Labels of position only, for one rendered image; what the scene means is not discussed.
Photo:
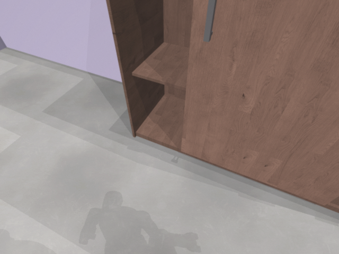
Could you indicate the handle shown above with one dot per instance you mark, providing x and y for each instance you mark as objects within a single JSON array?
[{"x": 209, "y": 20}]

